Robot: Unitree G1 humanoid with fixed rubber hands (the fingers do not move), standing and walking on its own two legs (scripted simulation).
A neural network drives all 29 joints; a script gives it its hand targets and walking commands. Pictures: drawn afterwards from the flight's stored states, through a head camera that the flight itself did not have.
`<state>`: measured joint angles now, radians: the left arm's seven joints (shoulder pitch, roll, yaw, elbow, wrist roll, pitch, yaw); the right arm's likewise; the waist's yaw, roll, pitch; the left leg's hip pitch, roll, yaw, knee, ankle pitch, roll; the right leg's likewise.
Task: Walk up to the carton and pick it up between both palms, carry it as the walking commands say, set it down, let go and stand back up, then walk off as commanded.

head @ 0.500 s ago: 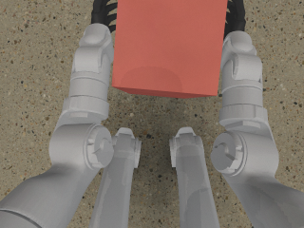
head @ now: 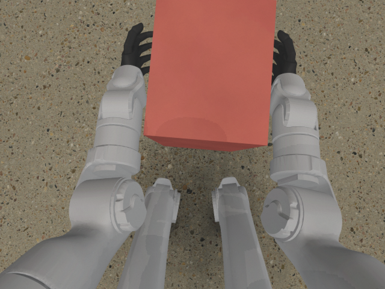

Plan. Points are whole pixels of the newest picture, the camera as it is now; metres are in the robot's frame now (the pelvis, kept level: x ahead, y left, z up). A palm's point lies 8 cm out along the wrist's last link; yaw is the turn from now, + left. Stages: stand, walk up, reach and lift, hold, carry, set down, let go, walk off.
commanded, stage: reach and lift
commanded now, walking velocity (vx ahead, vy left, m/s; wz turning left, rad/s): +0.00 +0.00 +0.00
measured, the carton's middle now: (204, 93) +0.48 -0.02 -0.13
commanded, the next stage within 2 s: none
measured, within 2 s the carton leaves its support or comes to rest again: neither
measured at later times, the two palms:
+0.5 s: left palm (118, 65) +0.48 +0.11 +0.01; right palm (298, 74) +0.47 -0.16 +0.01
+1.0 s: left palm (97, 59) +0.46 +0.11 +0.08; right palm (326, 69) +0.44 -0.16 +0.08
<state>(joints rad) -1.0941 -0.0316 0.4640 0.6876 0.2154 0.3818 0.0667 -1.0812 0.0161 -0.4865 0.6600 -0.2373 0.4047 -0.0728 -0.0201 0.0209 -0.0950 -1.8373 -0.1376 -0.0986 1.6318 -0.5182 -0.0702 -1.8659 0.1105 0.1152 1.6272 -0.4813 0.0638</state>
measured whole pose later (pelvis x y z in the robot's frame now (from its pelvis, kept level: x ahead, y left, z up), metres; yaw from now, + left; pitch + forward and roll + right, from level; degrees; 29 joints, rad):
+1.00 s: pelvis +0.04 +0.00 +0.13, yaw -1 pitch +31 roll +0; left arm -0.73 -0.13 0.41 0.62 0.22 0.32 0.05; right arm -0.73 0.11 -0.44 0.60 -0.24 0.34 -0.05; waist -0.03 0.02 -0.14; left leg -1.27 -0.11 -0.14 1.16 -0.43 -0.04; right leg -1.29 0.10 0.13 1.15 -0.40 0.05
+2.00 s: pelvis +0.07 +0.00 +0.23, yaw -1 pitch +8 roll +0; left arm -0.40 -0.19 0.34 0.45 0.27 0.45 -0.01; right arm -0.41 0.19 -0.37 0.45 -0.29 0.46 0.00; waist -0.02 0.01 -0.02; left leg -0.45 -0.07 -0.16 0.57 -0.25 -0.02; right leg -0.47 0.05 0.15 0.57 -0.23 0.02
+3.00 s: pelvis +0.07 +0.00 +0.24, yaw -2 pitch -7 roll +0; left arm -0.38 -0.19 0.29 0.32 0.27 0.72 0.00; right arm -0.37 0.17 -0.27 0.32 -0.27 0.72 -0.02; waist 0.00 0.01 0.05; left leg -0.09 -0.04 -0.14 0.41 -0.21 -0.01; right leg -0.11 0.05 0.15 0.40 -0.18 0.01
